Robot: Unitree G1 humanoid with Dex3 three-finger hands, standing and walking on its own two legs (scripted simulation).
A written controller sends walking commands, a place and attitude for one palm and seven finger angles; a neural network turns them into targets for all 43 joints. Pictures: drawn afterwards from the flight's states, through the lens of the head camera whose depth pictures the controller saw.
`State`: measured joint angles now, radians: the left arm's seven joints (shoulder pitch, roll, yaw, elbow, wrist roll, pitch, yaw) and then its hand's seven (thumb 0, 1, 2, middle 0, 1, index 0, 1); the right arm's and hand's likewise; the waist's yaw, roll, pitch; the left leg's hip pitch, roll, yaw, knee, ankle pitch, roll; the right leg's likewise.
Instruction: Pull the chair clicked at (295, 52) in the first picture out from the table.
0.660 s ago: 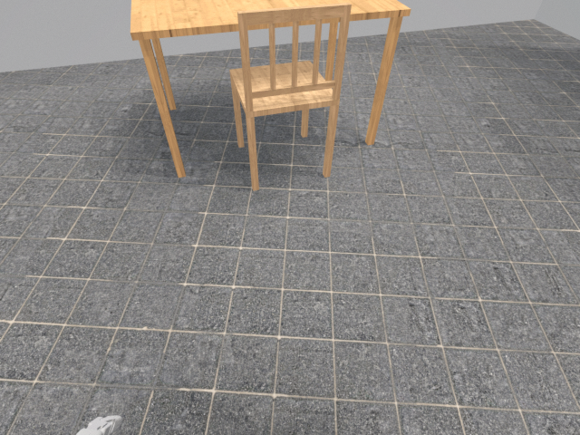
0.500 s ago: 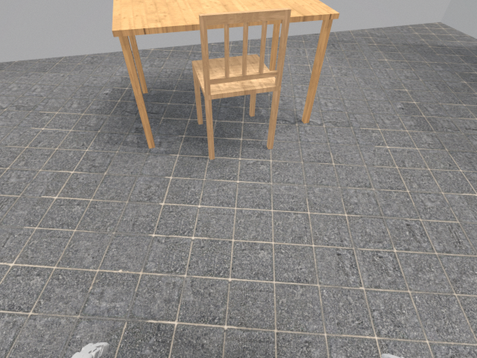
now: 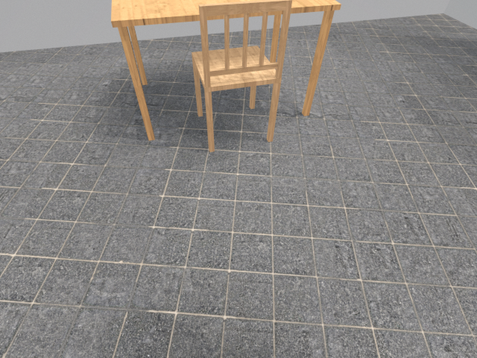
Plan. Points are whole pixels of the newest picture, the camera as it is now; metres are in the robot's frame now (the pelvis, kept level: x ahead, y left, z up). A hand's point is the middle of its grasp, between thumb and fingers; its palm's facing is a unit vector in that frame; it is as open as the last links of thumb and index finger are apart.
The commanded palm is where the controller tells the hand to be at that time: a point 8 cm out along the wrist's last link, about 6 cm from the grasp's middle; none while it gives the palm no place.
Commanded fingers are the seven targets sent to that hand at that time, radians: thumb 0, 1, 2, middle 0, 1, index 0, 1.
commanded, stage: stand and wait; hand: left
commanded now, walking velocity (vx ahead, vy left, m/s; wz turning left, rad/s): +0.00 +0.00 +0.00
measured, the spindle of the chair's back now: (245, 41) +1.48 +0.05 -0.11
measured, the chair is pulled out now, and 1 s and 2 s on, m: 0.00 0.00 0.00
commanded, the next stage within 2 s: look at it before walking up in 0.16 s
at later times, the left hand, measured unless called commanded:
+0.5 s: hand out of the picture +0.08 +0.24 -0.16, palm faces -0.04 -0.94 -0.33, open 7.4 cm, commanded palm none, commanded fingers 0.00 0.90 0.90 -0.20 -0.30 -0.20 -0.30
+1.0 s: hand out of the picture +0.07 +0.24 -0.16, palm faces -0.04 -0.95 -0.32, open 7.4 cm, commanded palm none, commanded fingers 0.00 0.90 0.90 -0.20 -0.30 -0.20 -0.30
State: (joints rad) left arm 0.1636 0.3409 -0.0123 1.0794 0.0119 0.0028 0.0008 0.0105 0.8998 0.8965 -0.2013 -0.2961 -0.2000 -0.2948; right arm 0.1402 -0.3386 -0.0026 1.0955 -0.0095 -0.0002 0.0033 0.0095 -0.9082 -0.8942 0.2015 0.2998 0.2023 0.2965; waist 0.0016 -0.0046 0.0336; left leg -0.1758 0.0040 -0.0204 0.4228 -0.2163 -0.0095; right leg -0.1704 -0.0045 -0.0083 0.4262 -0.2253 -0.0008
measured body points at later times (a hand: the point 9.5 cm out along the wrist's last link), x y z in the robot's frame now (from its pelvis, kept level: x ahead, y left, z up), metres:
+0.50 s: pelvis +0.00 +0.00 +0.00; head +0.00 +0.00 +0.45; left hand +0.08 +0.29 -0.13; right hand +0.08 -0.29 -0.13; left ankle +0.01 +0.13 -0.74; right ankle +0.00 -0.12 -0.74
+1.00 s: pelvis +0.01 +0.00 +0.00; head +0.00 +0.00 +0.45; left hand +0.07 +0.29 -0.14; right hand +0.08 -0.29 -0.13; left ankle +0.01 +0.13 -0.74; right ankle +0.00 -0.12 -0.74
